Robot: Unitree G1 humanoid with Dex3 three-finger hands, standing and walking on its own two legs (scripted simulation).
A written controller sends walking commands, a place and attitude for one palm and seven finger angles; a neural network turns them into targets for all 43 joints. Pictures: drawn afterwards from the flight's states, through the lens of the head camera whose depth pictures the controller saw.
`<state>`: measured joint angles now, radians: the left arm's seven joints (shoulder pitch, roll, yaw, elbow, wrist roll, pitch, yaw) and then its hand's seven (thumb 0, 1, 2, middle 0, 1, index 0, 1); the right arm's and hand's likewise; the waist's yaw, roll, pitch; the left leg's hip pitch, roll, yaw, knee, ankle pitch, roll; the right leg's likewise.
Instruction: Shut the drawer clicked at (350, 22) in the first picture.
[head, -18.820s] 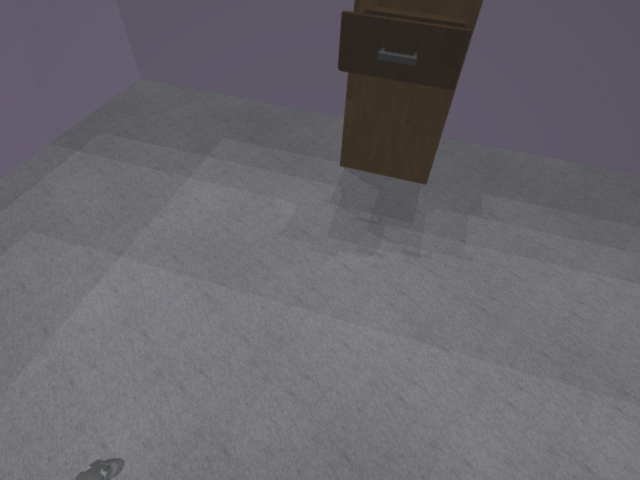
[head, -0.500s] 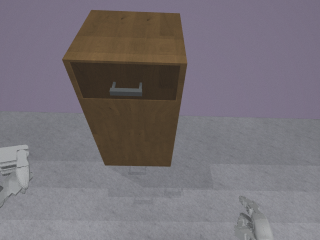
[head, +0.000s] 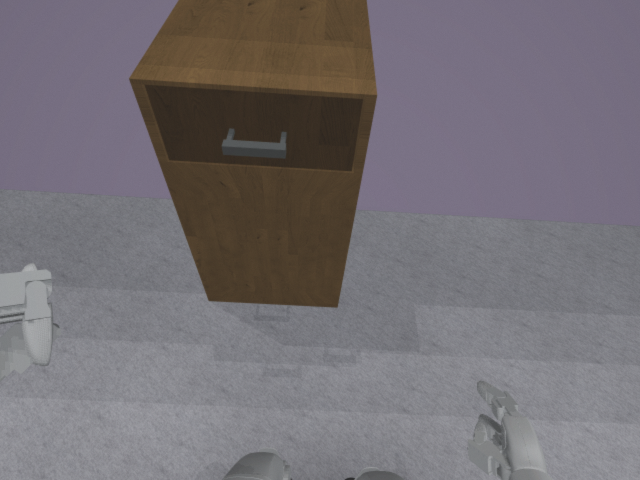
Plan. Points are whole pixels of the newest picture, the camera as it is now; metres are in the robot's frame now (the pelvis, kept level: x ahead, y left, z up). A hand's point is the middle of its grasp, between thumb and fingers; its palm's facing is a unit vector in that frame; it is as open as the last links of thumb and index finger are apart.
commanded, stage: step back with the hand held close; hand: left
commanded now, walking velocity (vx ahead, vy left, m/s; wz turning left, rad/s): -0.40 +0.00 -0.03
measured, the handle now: (256, 142) +0.70 +0.16 -0.02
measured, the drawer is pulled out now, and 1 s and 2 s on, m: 0.00 0.00 0.00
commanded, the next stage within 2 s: stop stepping back and stand still in 0.28 s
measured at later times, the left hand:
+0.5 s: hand out of the picture +0.11 +0.19 +0.19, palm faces +0.18 -0.84 -0.51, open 3.2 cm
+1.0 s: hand out of the picture +0.03 +0.22 +0.18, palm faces +0.37 -0.85 -0.39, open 3.2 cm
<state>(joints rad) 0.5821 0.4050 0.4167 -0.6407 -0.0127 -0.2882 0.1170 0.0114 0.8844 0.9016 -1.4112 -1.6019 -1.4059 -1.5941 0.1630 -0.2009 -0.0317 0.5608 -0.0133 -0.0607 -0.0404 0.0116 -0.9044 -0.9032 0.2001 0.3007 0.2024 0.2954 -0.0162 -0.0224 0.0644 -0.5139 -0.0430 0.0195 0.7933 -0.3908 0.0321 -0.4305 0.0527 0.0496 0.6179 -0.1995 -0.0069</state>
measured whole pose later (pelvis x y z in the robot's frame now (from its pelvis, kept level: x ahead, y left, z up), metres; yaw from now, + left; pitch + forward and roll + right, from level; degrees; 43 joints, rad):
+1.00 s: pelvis -0.17 -0.01 +0.01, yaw -2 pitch -2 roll -1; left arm 0.61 0.35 0.34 -0.55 -0.02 -0.24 0.15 0.01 0.89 0.90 -1.41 -1.60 -1.41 -1.59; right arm 0.27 -0.21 0.00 0.65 -0.01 -0.11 -0.07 0.01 -0.90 -0.90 0.20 0.30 0.20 0.30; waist -0.01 -0.01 -0.03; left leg -0.32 0.01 0.02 0.62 -0.35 0.04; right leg -0.24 0.02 -0.02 0.56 -0.29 -0.02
